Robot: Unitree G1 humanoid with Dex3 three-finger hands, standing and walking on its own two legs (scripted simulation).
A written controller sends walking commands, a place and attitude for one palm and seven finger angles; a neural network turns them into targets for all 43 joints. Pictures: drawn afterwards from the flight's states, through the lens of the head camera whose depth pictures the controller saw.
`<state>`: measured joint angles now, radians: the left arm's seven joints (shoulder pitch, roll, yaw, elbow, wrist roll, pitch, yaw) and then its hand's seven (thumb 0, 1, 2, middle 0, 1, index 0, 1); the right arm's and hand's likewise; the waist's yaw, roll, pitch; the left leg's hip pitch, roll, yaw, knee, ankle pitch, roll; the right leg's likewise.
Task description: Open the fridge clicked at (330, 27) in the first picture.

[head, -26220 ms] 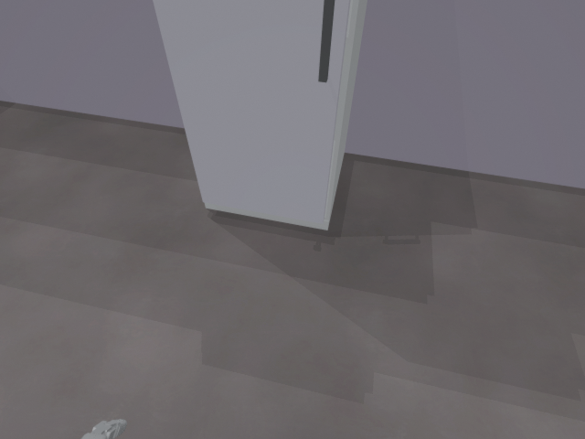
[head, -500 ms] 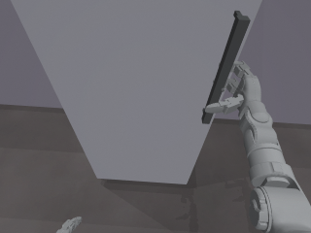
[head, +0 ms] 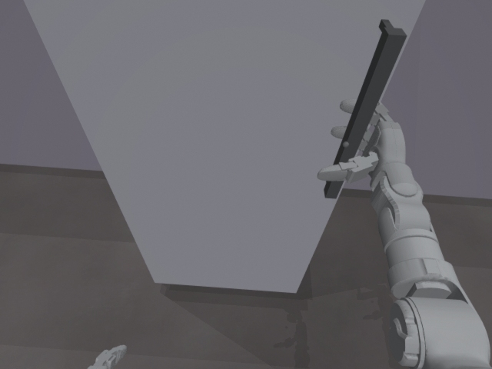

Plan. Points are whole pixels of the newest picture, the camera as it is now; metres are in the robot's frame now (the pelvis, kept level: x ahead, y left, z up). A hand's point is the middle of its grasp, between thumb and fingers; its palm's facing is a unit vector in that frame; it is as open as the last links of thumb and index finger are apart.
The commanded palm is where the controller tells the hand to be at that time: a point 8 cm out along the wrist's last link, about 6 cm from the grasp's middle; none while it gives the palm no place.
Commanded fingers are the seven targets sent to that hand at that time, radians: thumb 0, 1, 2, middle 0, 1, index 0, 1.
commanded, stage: slide the fingers in behind the handle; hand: right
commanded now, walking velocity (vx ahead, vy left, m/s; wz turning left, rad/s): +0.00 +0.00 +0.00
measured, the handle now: (352, 125) +0.50 -0.12 +0.16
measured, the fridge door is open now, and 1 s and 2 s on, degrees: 0 0 0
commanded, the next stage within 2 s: grip the handle and tug to test in 0.44 s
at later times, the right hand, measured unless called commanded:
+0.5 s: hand (351, 143) +0.44 -0.11 +0.17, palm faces -0.05 +1.00 +0.02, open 14.0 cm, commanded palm +0.41 -0.16 +0.16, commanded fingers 0.00 0.50 -0.30 0.30 1.20 0.30 1.20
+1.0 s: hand (347, 143) +0.44 -0.10 +0.17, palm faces -0.07 +1.00 +0.02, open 9.3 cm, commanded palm +0.42 -0.16 +0.16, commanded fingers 0.00 -0.62 -0.78 0.42 1.36 0.42 1.36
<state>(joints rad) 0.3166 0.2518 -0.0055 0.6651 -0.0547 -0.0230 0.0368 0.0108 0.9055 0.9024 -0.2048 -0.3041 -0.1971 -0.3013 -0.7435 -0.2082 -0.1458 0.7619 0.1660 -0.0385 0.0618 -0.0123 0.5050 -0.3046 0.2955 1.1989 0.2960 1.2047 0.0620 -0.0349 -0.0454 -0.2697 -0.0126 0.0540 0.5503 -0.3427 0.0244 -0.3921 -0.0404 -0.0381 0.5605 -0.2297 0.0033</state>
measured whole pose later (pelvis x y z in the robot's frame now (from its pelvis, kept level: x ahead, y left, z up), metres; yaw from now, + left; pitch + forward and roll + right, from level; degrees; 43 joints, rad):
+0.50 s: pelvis +0.01 +0.00 +0.00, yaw +0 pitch +3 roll +0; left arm 0.31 0.24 -0.01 0.66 -0.05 -0.01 0.03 0.01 0.91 0.90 -0.21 -0.30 -0.20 -0.30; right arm -0.69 -0.20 -0.16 0.70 0.16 -0.04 0.06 -0.01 0.50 -0.30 0.30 1.20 0.30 1.20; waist 0.06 -0.03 -0.06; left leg -0.25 -0.01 0.04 0.54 -0.35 0.02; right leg -0.37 -0.04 -0.05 0.56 -0.24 0.00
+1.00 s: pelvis +0.00 -0.01 +0.00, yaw +0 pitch +3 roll +1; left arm 0.30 0.24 -0.01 0.67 -0.05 -0.02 0.04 0.01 0.91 0.90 -0.21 -0.30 -0.20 -0.30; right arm -0.76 -0.18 -0.13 0.75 0.16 -0.03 0.03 0.00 -0.17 -0.60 0.36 1.30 0.36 1.30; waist 0.06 -0.03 -0.04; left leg -0.27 0.00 0.05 0.55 -0.34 0.01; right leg -0.39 -0.03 -0.04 0.57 -0.23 -0.01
